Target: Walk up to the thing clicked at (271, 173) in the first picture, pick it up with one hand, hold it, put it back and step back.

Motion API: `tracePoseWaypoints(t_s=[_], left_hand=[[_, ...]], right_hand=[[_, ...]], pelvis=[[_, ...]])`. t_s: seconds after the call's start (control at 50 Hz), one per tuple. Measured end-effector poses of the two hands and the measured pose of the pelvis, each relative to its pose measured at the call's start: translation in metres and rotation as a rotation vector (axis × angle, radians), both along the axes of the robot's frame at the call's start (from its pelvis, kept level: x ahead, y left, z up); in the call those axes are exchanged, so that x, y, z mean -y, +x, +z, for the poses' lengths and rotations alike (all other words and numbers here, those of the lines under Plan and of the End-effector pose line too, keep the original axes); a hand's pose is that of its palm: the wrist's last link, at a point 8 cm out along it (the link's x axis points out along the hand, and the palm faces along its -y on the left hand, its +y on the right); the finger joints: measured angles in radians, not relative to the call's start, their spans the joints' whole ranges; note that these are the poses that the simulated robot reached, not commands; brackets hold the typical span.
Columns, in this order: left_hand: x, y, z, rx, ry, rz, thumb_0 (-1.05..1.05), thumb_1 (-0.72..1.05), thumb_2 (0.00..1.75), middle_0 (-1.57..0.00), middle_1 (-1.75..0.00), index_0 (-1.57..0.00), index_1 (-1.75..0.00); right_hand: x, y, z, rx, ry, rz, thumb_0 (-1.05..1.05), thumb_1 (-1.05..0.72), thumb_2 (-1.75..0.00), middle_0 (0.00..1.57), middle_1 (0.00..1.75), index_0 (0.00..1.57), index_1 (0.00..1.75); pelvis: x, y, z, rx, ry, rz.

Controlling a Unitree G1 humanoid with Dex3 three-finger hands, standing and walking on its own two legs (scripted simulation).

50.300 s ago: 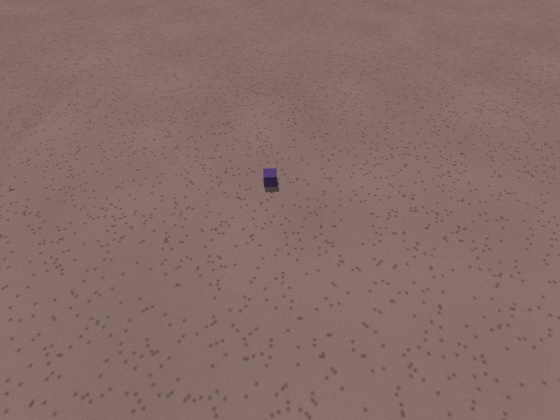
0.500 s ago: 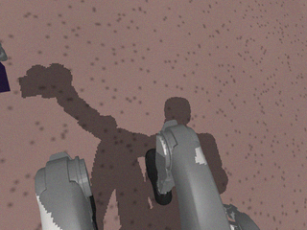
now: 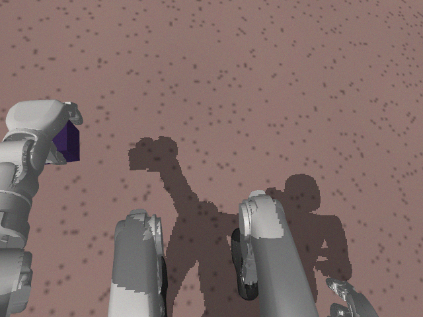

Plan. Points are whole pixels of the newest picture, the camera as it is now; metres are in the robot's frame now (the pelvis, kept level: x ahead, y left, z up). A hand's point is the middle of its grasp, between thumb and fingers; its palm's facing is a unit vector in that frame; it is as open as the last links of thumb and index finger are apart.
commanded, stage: lift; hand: left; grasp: from above
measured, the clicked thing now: (55, 141) +0.46 +0.28 -0.15
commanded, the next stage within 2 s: hold in 1.02 s
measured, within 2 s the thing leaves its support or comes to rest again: neither
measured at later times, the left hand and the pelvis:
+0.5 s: hand (6, 126) +0.39 +0.23 +0.11, palm faces -0.47 -0.09 -0.88, open 9.6 cm; pelvis +0.03 -0.02 +0.18, yaw +2 degrees
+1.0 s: hand out of the picture +0.38 +0.21 +0.21, palm faces -0.44 -0.10 -0.89, open 9.6 cm; pelvis +0.06 -0.03 +0.28, yaw +2 degrees
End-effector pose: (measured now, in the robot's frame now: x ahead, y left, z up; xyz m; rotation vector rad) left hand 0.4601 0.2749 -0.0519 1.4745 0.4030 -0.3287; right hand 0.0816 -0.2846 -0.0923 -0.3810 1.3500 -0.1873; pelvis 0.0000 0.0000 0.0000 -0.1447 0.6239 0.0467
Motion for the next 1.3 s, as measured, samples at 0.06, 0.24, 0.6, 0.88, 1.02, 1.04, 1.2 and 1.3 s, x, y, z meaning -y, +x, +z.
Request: tracePoseWaypoints(t_s=[0.06,0.24,0.6,0.88,1.02,1.04,1.2,1.3], left_hand=[[0.001,-0.013,0.025,0.005,-0.003,0.003,0.00,0.08,0.40,-0.71,-0.54,-0.73,-0.52],[0.015,-0.037,0.109,0.027,0.010,0.031,0.00,0.08,0.40,-0.71,-0.54,-0.73,-0.52],[0.056,-0.074,0.243,-0.021,-0.014,0.032,0.00,0.05,0.41,-0.74,-0.52,-0.76,-0.50],[0.069,-0.077,0.298,0.015,0.019,0.073,0.00,0.05,0.42,-0.75,-0.51,-0.77,-0.50],[0.065,-0.076,0.319,0.007,0.016,0.097,0.00,0.05,0.42,-0.75,-0.51,-0.77,-0.50],[0.064,-0.076,0.321,0.004,0.016,0.099,0.00,0.05,0.42,-0.75,-0.51,-0.77,-0.50],[0.060,-0.073,0.336,-0.017,0.011,0.085,0.00,0.05,0.41,-0.74,-0.52,-0.77,-0.50],[0.058,-0.068,0.345,-0.022,0.018,0.064,0.00,0.05,0.41,-0.74,-0.52,-0.77,-0.50]], right_hand=[[-0.004,0.018,0.016,0.054,0.011,-0.002,0.01,-0.90,-0.89,0.20,0.30,0.20,0.30],[-0.014,0.053,0.073,0.182,0.063,-0.018,0.01,-0.89,-0.89,0.20,0.30,0.20,0.30],[-0.002,0.041,0.189,0.249,0.081,-0.117,0.01,-0.90,-0.89,0.20,0.30,0.20,0.30],[0.007,0.059,0.246,0.295,0.080,-0.116,0.01,-0.90,-0.89,0.20,0.30,0.20,0.30],[0.003,0.076,0.265,0.313,0.092,-0.108,0.01,-0.90,-0.89,0.20,0.30,0.20,0.30],[0.002,0.079,0.268,0.317,0.094,-0.107,0.01,-0.90,-0.89,0.20,0.30,0.20,0.30],[-0.008,0.101,0.282,0.344,0.111,-0.096,0.01,-0.89,-0.89,0.20,0.30,0.20,0.30],[-0.014,0.113,0.289,0.357,0.122,-0.092,0.01,-0.89,-0.89,0.20,0.30,0.20,0.30]], pelvis=[[0.000,0.002,0.020,0.013,0.010,0.002],[0.006,0.011,0.086,0.089,0.048,0.002],[0.023,0.037,0.211,0.278,0.110,-0.017],[0.029,0.056,0.267,0.387,0.127,-0.017],[0.026,0.065,0.286,0.425,0.132,-0.018],[0.026,0.067,0.288,0.429,0.133,-0.019],[0.021,0.079,0.302,0.459,0.133,-0.022],[0.017,0.086,0.307,0.473,0.133,-0.023]])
